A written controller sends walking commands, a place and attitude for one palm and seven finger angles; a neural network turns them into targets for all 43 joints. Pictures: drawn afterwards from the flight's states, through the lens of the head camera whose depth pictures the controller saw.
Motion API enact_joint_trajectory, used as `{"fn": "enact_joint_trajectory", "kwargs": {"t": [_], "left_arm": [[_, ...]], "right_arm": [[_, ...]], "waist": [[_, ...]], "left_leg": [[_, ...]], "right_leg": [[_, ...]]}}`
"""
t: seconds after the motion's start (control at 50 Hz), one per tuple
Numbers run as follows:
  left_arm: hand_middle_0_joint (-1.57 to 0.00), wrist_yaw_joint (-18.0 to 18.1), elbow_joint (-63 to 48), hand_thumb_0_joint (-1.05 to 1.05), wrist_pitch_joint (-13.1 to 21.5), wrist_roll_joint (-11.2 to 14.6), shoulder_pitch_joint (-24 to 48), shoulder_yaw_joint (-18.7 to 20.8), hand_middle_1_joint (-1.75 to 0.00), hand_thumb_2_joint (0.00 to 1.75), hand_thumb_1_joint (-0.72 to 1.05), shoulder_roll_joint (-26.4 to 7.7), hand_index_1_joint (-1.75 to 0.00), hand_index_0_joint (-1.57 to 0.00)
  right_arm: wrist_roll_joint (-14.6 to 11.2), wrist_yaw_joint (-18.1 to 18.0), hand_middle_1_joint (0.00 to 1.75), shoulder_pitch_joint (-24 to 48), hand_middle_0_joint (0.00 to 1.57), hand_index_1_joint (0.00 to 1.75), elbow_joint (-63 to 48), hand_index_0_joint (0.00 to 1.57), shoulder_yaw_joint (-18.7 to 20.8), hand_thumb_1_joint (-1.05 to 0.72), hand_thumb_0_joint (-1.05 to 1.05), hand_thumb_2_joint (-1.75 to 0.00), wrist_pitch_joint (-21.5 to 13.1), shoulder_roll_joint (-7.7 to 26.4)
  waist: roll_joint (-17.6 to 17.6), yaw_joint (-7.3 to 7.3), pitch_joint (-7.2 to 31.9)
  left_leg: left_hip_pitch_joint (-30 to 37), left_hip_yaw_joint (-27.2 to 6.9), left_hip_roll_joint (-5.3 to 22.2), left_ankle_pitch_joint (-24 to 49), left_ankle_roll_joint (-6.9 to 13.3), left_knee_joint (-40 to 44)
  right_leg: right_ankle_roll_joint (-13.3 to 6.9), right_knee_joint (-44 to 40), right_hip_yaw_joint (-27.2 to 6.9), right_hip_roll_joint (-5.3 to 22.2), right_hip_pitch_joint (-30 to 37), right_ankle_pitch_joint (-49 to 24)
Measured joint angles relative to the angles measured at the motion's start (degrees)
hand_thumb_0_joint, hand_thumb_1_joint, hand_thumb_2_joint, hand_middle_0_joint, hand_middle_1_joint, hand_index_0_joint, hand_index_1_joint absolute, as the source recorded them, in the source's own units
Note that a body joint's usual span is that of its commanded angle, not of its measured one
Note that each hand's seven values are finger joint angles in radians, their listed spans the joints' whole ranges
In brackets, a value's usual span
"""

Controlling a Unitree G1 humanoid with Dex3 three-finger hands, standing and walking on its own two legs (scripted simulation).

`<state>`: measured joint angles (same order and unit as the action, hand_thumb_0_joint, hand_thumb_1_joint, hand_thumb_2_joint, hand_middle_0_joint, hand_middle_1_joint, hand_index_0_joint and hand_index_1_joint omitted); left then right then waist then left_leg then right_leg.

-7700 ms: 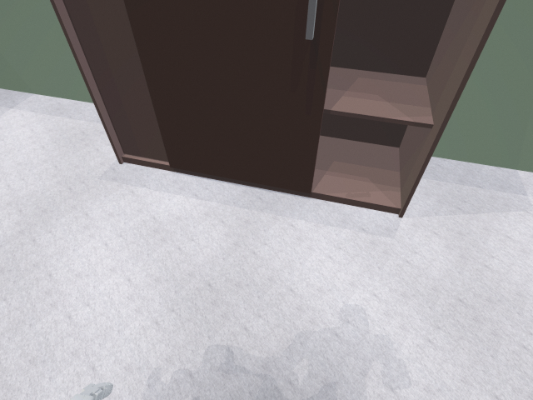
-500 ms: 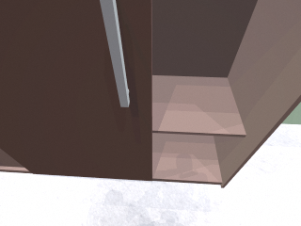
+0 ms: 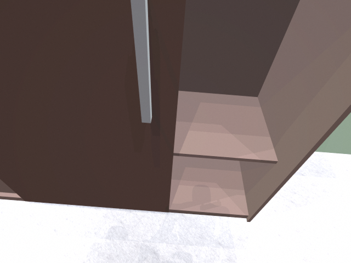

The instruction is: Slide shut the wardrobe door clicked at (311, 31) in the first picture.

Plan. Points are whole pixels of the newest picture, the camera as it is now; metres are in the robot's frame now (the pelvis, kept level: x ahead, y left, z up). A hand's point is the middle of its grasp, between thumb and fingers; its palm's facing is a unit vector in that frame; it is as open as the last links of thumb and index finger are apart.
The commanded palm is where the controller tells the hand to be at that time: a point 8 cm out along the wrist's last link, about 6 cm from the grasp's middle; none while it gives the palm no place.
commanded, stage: come to a stop and stand still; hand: left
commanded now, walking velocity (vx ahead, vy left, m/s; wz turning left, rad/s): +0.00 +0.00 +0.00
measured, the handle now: (145, 65) +0.48 +0.10 +0.22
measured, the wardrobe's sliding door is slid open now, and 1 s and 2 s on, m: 0.46 0.46 0.46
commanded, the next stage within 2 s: look again from close up in 0.60 s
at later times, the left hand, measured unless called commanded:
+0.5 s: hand out of the picture -0.02 +0.19 -0.18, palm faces +0.03 -0.99 -0.15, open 7.4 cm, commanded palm none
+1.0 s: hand out of the picture -0.02 +0.19 -0.17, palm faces +0.03 -0.99 -0.16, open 7.4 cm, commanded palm none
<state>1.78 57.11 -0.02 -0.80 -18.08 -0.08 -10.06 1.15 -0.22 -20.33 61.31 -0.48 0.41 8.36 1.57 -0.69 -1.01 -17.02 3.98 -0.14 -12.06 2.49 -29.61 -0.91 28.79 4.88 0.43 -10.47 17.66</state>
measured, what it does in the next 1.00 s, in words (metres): stands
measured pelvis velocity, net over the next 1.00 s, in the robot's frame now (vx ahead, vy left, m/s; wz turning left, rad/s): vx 0.01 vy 0.03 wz -0.01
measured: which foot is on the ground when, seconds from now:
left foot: down 0.00-1.00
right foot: down 0.00-1.00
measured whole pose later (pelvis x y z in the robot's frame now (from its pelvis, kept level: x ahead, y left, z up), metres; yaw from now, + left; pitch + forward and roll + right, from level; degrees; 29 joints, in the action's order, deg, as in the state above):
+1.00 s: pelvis +0.01 +0.03 +0.01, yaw -1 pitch -2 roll +0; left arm 2.4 63.8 0.2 -1.2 -21.5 -0.7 -7.8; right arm 0.3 -0.8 -17.7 66.1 -0.6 -1.0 7.7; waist 1.0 0.7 0.2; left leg -11.1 5.9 -3.5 -9.8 5.2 -22.0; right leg 2.2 23.5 3.1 3.6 -6.0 15.8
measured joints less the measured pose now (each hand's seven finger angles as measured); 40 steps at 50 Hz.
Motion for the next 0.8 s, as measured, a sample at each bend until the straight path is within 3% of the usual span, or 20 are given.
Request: {"fn": "enact_joint_trajectory", "kwargs": {"t": [0.16, 0.3, 0.8], "left_arm": [[-0.2, 0.1, 3.9, 0.0, 0.2, 0.0, -2.5, -0.7, -0.3, 0.89, 0.91, 1.3, -0.3, -0.2], [-0.2, 0.2, 5.8, 0.0, 0.5, -0.2, -3.5, -1.0, -0.3, 0.89, 0.91, 2.3, -0.3, -0.2], [-0.2, 0.6, 6.3, 0.0, 0.4, -0.4, -3.0, -0.6, -0.3, 0.89, 0.91, 1.6, -0.3, -0.2]], "right_arm": [[-0.5, -0.3, 0.3, 2.1, 0.2, 0.3, 1.6, 0.2, -0.4, -0.91, 0.0, -0.9, -1.0, -0.8], [-0.6, -0.6, 0.3, 3.9, 0.2, 0.3, 2.5, 0.2, 0.0, -0.93, 0.01, -0.9, -1.2, 0.4], [-0.7, -0.5, 0.3, 3.2, 0.2, 0.3, 4.3, 0.2, -0.2, -0.92, 0.0, -0.9, -1.4, -0.1]], "waist": [[0.1, 0.89, 0.3], [-0.2, 1.63, 0.8], [-0.6, 1.34, 1.2]], "left_leg": [[1.8, 0.4, -0.7, 0.0, 0.8, 1.6], [3.3, 0.8, -1.8, 0.3, 1.7, 3.3], [5.9, 1.9, -3.5, 2.0, 2.8, 7.4]], "right_leg": [[1.0, -2.4, -0.4, 0.6, 2.1, -0.6], [1.9, -3.7, -0.7, 1.6, 3.3, -1.0], [3.2, -5.4, -1.7, 3.2, 4.7, -1.8]]}}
